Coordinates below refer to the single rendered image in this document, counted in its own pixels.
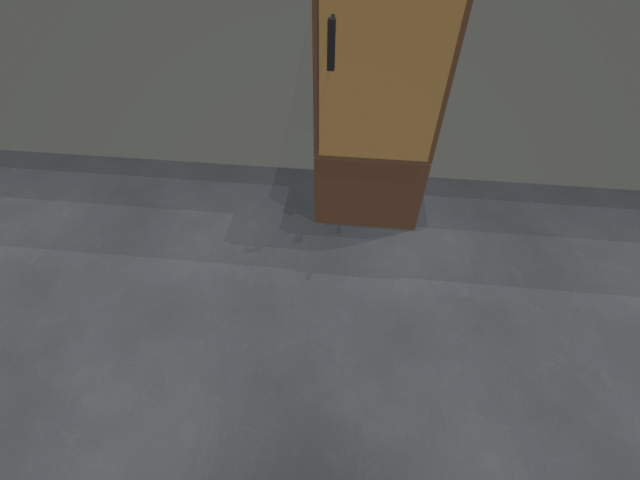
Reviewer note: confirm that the cupboard door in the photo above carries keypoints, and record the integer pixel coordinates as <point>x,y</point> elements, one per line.
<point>392,62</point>

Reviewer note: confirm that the handle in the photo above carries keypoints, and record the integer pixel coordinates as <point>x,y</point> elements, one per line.
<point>331,42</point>

